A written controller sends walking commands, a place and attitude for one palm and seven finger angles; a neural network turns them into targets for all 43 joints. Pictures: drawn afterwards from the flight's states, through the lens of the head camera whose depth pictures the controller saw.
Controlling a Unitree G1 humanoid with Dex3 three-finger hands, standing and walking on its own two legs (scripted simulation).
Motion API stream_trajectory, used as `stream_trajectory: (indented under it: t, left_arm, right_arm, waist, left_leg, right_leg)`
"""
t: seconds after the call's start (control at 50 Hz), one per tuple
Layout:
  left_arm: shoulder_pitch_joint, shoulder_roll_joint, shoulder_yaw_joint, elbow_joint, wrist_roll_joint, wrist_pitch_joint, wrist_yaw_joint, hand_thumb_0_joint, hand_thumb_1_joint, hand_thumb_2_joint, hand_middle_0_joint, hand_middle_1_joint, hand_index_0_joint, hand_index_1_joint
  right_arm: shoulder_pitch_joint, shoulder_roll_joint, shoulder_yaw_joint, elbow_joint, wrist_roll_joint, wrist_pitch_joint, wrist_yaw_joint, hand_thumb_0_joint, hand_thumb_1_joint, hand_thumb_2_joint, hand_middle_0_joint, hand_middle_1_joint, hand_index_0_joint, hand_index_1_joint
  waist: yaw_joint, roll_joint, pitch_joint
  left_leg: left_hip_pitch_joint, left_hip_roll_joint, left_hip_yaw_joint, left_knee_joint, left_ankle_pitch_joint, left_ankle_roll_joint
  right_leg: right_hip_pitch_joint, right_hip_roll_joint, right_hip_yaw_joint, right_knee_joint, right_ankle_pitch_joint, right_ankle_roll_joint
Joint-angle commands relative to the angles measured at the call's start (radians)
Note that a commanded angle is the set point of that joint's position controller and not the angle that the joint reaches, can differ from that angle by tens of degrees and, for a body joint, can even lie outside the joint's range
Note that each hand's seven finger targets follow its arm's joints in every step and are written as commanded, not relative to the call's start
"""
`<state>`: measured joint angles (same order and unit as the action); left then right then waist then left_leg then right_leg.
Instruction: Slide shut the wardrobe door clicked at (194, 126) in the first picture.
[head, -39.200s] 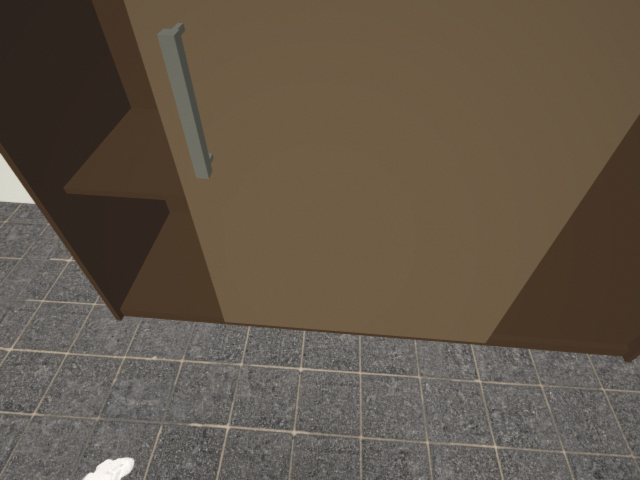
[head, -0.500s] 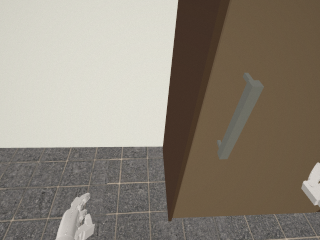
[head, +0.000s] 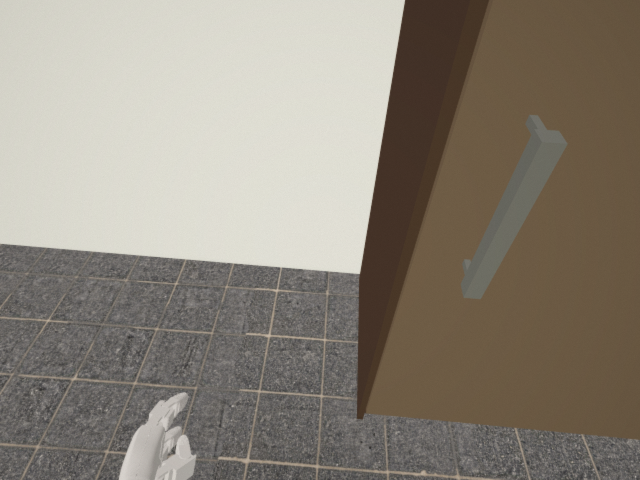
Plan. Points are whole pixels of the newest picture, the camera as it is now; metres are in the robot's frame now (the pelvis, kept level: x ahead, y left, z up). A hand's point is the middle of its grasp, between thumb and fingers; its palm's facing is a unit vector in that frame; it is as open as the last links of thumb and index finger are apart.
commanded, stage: step back with the hand held close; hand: right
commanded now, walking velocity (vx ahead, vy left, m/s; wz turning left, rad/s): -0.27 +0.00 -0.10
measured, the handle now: (498, 217) +0.44 -0.22 +0.13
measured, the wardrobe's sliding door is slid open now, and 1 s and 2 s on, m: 0.00 0.00 0.00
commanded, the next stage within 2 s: stop stepping back and stand still in 0.62 s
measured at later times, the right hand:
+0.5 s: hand out of the picture +0.09 -0.27 +0.18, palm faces +0.53 +0.75 -0.40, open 7.4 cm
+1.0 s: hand out of the picture -0.10 -0.28 +0.20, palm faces +0.51 +0.78 -0.38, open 7.4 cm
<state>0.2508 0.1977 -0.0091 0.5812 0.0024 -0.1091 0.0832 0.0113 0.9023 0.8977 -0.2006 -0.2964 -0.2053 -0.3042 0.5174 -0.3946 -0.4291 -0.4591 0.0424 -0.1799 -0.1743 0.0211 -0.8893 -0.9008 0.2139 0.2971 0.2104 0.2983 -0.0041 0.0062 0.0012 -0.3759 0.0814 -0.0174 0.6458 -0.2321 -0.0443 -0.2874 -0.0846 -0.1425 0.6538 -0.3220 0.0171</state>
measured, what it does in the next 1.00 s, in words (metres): walks backwards: left foot, then right foot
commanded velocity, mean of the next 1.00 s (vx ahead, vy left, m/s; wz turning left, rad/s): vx -0.12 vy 0.00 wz -0.05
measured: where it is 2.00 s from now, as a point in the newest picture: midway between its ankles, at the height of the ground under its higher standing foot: outside the picture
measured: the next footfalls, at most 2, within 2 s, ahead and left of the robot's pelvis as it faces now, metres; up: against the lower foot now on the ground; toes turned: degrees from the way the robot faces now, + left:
left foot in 0.38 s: -0.07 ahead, +0.10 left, +0.00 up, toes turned -2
right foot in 0.62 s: -0.06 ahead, -0.13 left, +0.00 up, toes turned -4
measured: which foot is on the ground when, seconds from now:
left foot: down 0.00-0.20, up 0.22-0.36, down 0.38-0.62, up 0.64-0.86, down 0.88-1.00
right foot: down 0.00-0.40, up 0.42-0.60, down 0.62-0.88, up 0.90-1.00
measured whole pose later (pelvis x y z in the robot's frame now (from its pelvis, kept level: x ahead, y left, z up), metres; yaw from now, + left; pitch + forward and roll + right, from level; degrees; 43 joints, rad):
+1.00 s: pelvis -0.29 -0.01 +0.02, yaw +2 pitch -2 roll -2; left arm 0.26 0.21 -0.02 0.68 0.02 -0.07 0.07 0.01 0.90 0.90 -0.20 -0.30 -0.21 -0.30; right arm 0.50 -0.37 -0.38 -0.41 0.05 -0.13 -0.17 0.02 -0.89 -0.90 0.21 0.30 0.21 0.30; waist -0.04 0.01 -0.09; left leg -0.24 0.01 0.01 0.52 -0.26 0.05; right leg -0.52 0.02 -0.05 0.99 -0.33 0.03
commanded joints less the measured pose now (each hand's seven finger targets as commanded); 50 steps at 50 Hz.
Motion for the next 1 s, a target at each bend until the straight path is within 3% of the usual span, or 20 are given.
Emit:
stream_trajectory:
  t: [0.0, 0.04, 0.1, 0.16, 0.22, 0.32, 0.36, 0.38, 0.4, 0.42, 0.46, 0.52, 0.56, 0.6, 0.7, 0.82, 0.84, 0.88, 0.92, 0.98]
  left_arm:
    - [-0.092, 0.134, 0.048, -0.124, 0.001, -0.07, 0.012, 0.0, 0.9, 0.9, -0.2, -0.3, -0.2, -0.3]
    - [-0.083, 0.113, 0.045, -0.099, 0.002, -0.065, -0.002, 0.0, 0.9, 0.9, -0.2, -0.3, -0.2, -0.3]
    - [-0.094, 0.111, 0.034, -0.099, 0.001, -0.054, 0.001, 0.0, 0.9, 0.9, -0.2, -0.3, -0.2, -0.3]
    - [-0.119, 0.152, 0.039, -0.129, -0.005, -0.055, 0.023, 0.0, 0.9, 0.9, -0.2, -0.3, -0.2, -0.3]
    - [-0.134, 0.167, 0.045, -0.161, -0.001, -0.072, 0.032, 0.0, 0.9, 0.9, -0.2, -0.3, -0.2, -0.3]
    - [-0.114, 0.142, 0.043, -0.123, -0.003, -0.107, 0.014, 0.0, 0.9, 0.9, -0.2, -0.3, -0.2, -0.3]
    - [-0.125, 0.121, 0.032, -0.103, 0.005, -0.106, 0.003, 0.0, 0.9, 0.9, -0.2, -0.3, -0.2, -0.3]
    - [-0.127, 0.113, 0.035, -0.075, 0.016, -0.101, -0.003, 0.0, 0.9, 0.9, -0.2, -0.3, -0.2, -0.3]
    - [-0.133, 0.109, 0.027, -0.061, 0.026, -0.098, -0.009, 0.0, 0.9, 0.9, -0.2, -0.3, -0.2, -0.3]
    - [-0.131, 0.108, 0.044, -0.067, 0.008, -0.101, -0.008, 0.0, 0.9, 0.9, -0.2, -0.3, -0.2, -0.3]
    - [-0.157, 0.109, 0.042, -0.091, 0.007, -0.089, 0.003, 0.0, 0.9, 0.9, -0.2, -0.3, -0.2, -0.3]
    - [-0.171, 0.106, 0.024, -0.093, 0.007, -0.047, 0.008, 0.0, 0.9, 0.9, -0.2, -0.3, -0.2, -0.3]
    - [-0.171, 0.12, 0.025, -0.104, 0.001, -0.028, 0.013, 0.0, 0.9, 0.9, -0.2, -0.3, -0.2, -0.3]
    - [-0.153, 0.149, 0.044, -0.137, -0.003, -0.032, 0.003, 0.0, 0.9, 0.9, -0.2, -0.3, -0.2, -0.3]
    - [-0.126, 0.137, 0.056, -0.108, 0.028, -0.075, -0.007, 0.0, 0.9, 0.9, -0.2, -0.3, -0.2, -0.3]
    - [-0.126, 0.138, 0.048, -0.137, 0.004, -0.064, -0.005, 0.0, 0.9, 0.9, -0.2, -0.3, -0.2, -0.3]
    - [-0.117, 0.127, 0.05, -0.134, 0.005, -0.048, -0.004, 0.0, 0.9, 0.9, -0.2, -0.3, -0.2, -0.3]
    - [-0.158, 0.14, 0.064, -0.12, 0.012, -0.017, 0.001, 0.0, 0.9, 0.9, -0.2, -0.3, -0.2, -0.3]
    - [-0.15, 0.131, 0.048, -0.065, 0.012, -0.014, 0.007, 0.0, 0.9, 0.9, -0.2, -0.3, -0.2, -0.3]
    - [-0.138, 0.127, 0.028, -0.058, 0.007, -0.005, 0.006, 0.0, 0.9, 0.9, -0.2, -0.3, -0.2, -0.3]
  right_arm:
    - [-0.106, -0.151, -0.083, -0.142, -0.008, -0.071, -0.027, 0.0, -0.9, -0.9, 0.2, 0.3, 0.2, 0.3]
    - [-0.102, -0.159, -0.077, -0.11, -0.011, -0.058, -0.03, 0.0, -0.9, -0.9, 0.2, 0.3, 0.2, 0.3]
    - [-0.092, -0.183, -0.104, -0.125, -0.014, -0.052, -0.039, 0.0, -0.9, -0.9, 0.2, 0.3, 0.2, 0.3]
    - [-0.074, -0.173, -0.119, -0.167, -0.009, -0.075, -0.045, 0.0, -0.9, -0.9, 0.2, 0.3, 0.2, 0.3]
    - [-0.122, -0.152, -0.128, -0.179, -0.053, -0.104, -0.051, 0.0, -0.9, -0.9, 0.2, 0.3, 0.2, 0.3]
    - [-0.073, -0.123, -0.062, -0.127, -0.027, -0.1, -0.036, 0.0, -0.9, -0.9, 0.2, 0.3, 0.2, 0.3]
    - [-0.113, -0.156, -0.05, -0.144, -0.018, -0.098, -0.033, 0.0, -0.9, -0.9, 0.2, 0.3, 0.2, 0.3]
    - [-0.178, -0.182, -0.051, -0.155, -0.024, -0.101, -0.037, 0.0, -0.9, -0.9, 0.2, 0.3, 0.2, 0.3]
    - [-0.22, -0.212, -0.061, -0.127, -0.034, -0.11, -0.044, 0.0, -0.9, -0.9, 0.2, 0.3, 0.2, 0.3]
    - [-0.209, -0.182, -0.031, -0.129, -0.035, -0.095, -0.043, 0.0, -0.9, -0.9, 0.2, 0.3, 0.2, 0.3]
    - [-0.19, -0.218, -0.088, -0.144, -0.043, -0.068, -0.033, 0.0, -0.9, -0.9, 0.2, 0.3, 0.2, 0.3]
    - [-0.113, -0.193, -0.097, -0.118, -0.024, -0.06, -0.017, 0.0, -0.9, -0.9, 0.2, 0.3, 0.2, 0.3]
    - [-0.083, -0.191, -0.095, -0.181, -0.01, -0.067, -0.016, 0.0, -0.9, -0.9, 0.2, 0.3, 0.2, 0.3]
    - [-0.005, -0.19, -0.102, -0.24, 0.006, -0.069, -0.014, 0.0, -0.9, -0.9, 0.2, 0.3, 0.2, 0.3]
    - [-0.035, -0.189, -0.105, -0.332, 0.023, -0.063, -0.012, 0.0, -0.9, -0.9, 0.2, 0.3, 0.2, 0.3]
    - [-0.056, -0.16, -0.073, -0.22, 0.008, -0.006, -0.026, 0.0, -0.9, -0.9, 0.2, 0.3, 0.2, 0.3]
    - [-0.08, -0.168, -0.071, -0.192, 0.001, 0.002, -0.025, 0.0, -0.9, -0.9, 0.2, 0.3, 0.2, 0.3]
    - [-0.133, -0.234, -0.095, -0.171, 0.001, 0.014, -0.021, 0.0, -0.9, -0.9, 0.2, 0.3, 0.2, 0.3]
    - [-0.186, -0.2, -0.057, -0.131, -0.001, 0.012, -0.014, 0.0, -0.9, -0.9, 0.2, 0.3, 0.2, 0.3]
    - [-0.234, -0.17, -0.023, -0.032, -0.006, 0.002, -0.007, 0.0, -0.9, -0.9, 0.2, 0.3, 0.2, 0.3]
  waist:
    - [0.008, 0.04, -0.022]
    - [0.01, 0.206, -0.091]
    - [0.01, 0.213, -0.133]
    - [0.0, -0.053, -0.121]
    - [-0.007, -0.355, -0.071]
    - [-0.014, -0.171, 0.021]
    - [0.01, 0.005, 0.045]
    - [0.013, 0.085, 0.04]
    - [0.002, 0.07, -0.002]
    - [-0.017, 0.148, -0.115]
    - [-0.021, 0.245, -0.149]
    - [-0.007, 0.176, -0.11]
    - [0.001, 0.038, -0.143]
    - [-0.028, -0.242, -0.237]
    - [-0.013, -0.252, -0.191]
    - [0.001, -0.234, -0.082]
    - [0.01, -0.142, -0.074]
    - [-0.008, 0.225, 0.049]
    - [0.014, 0.179, 0.049]
    - [0.03, 0.141, 0.019]
  left_leg:
    - [0.049, 0.077, -0.143, -0.18, 0.28, 0.073]
    - [-0.005, 0.175, -0.224, -0.29, 0.199, 0.124]
    - [-0.003, 0.172, -0.162, -0.275, 0.073, 0.12]
    - [-0.02, -0.002, -0.009, -0.077, -0.091, 0.034]
    - [0.345, -0.137, 0.052, 0.398, -0.1, -0.008]
    - [0.097, -0.103, 0.031, -0.096, -0.214, 0.043]
    - [-0.021, 0.072, -0.246, -0.322, -0.08, 0.146]
    - [-0.062, 0.218, -0.39, -0.395, 0.143, 0.19]
    - [0.047, 0.269, -0.376, -0.349, 0.52, 0.212]
    - [0.237, 0.234, -0.325, -0.235, 0.897, 0.181]
    - [0.289, 0.207, -0.216, -0.155, 1.019, 0.173]
    - [0.181, 0.151, -0.132, -0.141, 0.833, 0.151]
    - [0.148, 0.061, -0.071, -0.061, 0.635, 0.089]
    - [0.019, -0.078, -0.025, 0.112, -0.121, 0.02]
    - [0.035, -0.106, -0.039, 0.334, -0.292, 0.006]
    - [0.326, -0.158, 0.141, -0.144, -0.248, 0.06]
    - [0.287, -0.106, 0.079, -0.272, -0.314, 0.107]
    - [-0.228, 0.291, -0.506, -0.607, -0.63, 0.272]
    - [-0.206, 0.246, -0.377, -0.566, -0.543, 0.228]
    - [-0.117, 0.16, -0.131, -0.475, -0.453, 0.148]
  right_leg:
    - [-0.159, 0.016, 0.026, -0.046, -0.012, -0.021]
    - [-0.072, 0.071, 0.038, 0.075, -0.081, -0.012]
    - [-0.032, 0.06, 0.077, 0.018, -0.054, -0.028]
    - [-0.075, -0.051, 0.214, -0.227, -0.069, -0.081]
    - [-0.574, -0.244, 0.416, -0.541, -0.551, -0.194]
    - [-0.252, -0.086, 0.251, -0.299, -0.242, -0.095]
    - [-0.183, 0.033, 0.147, -0.078, -0.147, -0.026]
    - [-0.142, 0.071, 0.108, 0.076, -0.062, -0.004]
    - [-0.187, 0.065, 0.121, 0.166, -0.104, 0.006]
    - [-0.236, 0.101, 0.127, 0.226, -0.134, 0.007]
    - [-0.212, 0.095, 0.123, 0.239, -0.105, -0.001]
    - [-0.061, 0.091, 0.097, 0.022, 0.012, 0.002]
    - [0.084, 0.06, 0.087, -0.222, 0.35, 0.001]
    - [0.205, -0.211, 0.325, -0.262, 0.934, -0.099]
    - [0.035, -0.249, 0.304, -0.352, 0.665, -0.152]
    - [-0.201, -0.059, 0.182, -0.486, -0.404, -0.015]
    - [-0.19, 0.026, 0.109, -0.347, -0.403, 0.023]
    - [-0.088, 0.119, 0.152, 0.33, -0.143, 0.029]
    - [-0.182, 0.102, 0.152, 0.53, -0.028, 0.027]
    - [-0.166, 0.042, 0.097, 0.371, -0.013, 0.014]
